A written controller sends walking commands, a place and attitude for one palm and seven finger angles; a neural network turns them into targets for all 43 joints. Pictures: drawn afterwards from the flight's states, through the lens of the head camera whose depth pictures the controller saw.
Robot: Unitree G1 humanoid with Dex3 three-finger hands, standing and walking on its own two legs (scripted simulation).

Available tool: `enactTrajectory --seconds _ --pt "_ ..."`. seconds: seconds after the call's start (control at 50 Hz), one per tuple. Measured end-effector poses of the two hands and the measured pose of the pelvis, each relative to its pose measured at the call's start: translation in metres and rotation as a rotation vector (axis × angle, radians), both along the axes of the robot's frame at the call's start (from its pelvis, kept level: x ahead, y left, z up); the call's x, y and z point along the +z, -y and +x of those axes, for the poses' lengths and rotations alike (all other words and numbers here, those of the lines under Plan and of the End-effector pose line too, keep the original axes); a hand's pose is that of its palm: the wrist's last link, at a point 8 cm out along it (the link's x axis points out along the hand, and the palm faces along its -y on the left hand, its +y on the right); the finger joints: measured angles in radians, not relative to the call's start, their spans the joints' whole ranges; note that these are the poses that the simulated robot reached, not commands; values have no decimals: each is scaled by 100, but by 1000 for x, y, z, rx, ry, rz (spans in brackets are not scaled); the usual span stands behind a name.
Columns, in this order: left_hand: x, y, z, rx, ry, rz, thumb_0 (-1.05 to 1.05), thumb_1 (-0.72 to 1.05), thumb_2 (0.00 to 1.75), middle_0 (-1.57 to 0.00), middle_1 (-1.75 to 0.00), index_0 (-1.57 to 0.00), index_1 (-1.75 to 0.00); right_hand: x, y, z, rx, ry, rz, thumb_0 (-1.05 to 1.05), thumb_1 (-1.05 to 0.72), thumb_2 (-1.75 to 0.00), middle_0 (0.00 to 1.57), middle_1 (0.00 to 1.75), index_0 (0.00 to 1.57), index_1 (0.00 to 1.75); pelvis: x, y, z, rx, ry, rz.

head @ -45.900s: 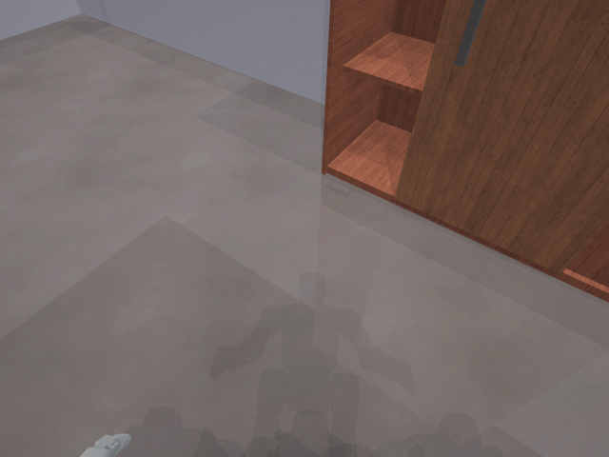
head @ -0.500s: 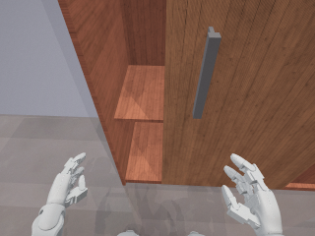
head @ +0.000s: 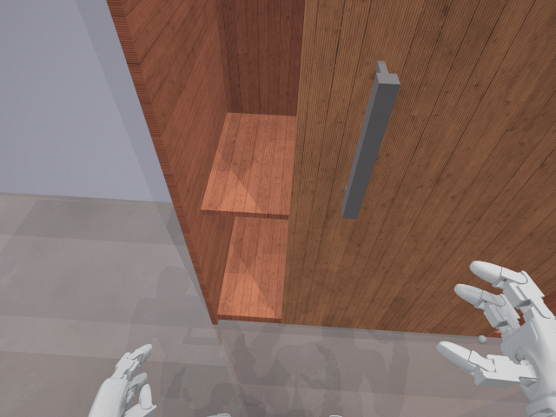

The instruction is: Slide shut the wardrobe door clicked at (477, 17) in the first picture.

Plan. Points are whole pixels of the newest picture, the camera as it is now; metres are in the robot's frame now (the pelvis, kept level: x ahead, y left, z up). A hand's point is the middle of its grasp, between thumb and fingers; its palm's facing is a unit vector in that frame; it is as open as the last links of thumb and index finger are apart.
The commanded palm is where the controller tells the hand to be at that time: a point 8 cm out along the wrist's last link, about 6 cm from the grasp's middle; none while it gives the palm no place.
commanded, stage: raise the hand with hooked fingers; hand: right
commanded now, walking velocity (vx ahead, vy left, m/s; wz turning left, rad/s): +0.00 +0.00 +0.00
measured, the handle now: (363, 149) +0.49 -0.09 +0.14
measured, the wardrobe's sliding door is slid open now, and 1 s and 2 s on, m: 0.22 0.22 0.22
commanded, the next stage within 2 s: move the hooked fingers beside the handle in 1.18 s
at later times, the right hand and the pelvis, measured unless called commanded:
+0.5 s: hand out of the picture +0.26 -0.28 +0.14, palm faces +0.07 +1.00 -0.06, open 13.9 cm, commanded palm +0.23 -0.33 +0.15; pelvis +0.01 -0.02 +0.03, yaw -1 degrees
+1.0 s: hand (553, 262) +0.29 -0.28 +0.16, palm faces +0.07 +1.00 -0.05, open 14.0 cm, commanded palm +0.26 -0.33 +0.17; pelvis +0.01 -0.01 +0.04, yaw +0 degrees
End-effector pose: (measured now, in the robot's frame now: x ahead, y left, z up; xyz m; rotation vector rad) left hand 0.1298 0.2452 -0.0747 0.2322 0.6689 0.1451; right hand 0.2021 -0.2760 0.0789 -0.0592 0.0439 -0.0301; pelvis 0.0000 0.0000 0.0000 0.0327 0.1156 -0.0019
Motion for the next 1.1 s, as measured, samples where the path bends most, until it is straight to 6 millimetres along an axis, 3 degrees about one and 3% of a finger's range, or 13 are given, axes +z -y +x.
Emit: enactTrajectory --seconds 0.08,0.16,0.36,0.52,0.76,0.98,1.1 --pt "12 -12 2 10 12 51 1 90 90 -20 -29 -20 -30 6 9 3 -3 18 -8 0 6 -49 27 92 27 92 4 5 2 -1 11 1" --pt "25 -10 14 -2 53 69 1 90 90 -20 -29 -20 -30 14 18 6 -6 33 -12 0 16 -45 28 98 27 98 9 9 4 -3 27 3" --pt "43 33 52 -101 147 11 1 90 90 -20 -29 -20 -30 44 43 20 -25 73 -13 -1 39 -35 30 112 29 113 20 17 9 -12 71 4" --pt "46 52 60 -141 144 -20 1 90 90 -21 -30 -20 -30 68 62 32 -38 89 -9 -1 47 -31 30 118 30 118 28 20 11 -14 100 3" --pt "45 32 42 -86 71 11 1 90 90 -21 -30 -21 -30 93 77 56 -39 90 -12 -1 50 -30 31 120 30 120 36 17 12 -9 121 -5" --pt "44 10 30 -35 46 26 1 90 90 -21 -30 -20 -30 80 60 60 -34 55 10 -1 50 -30 31 120 30 120 37 10 14 5 118 -10" --pt "43 7 32 -33 52 20 1 90 90 -20 -29 -20 -30 86 56 59 -50 80 -4 -1 50 -30 31 120 30 120 38 5 15 3 124 -12"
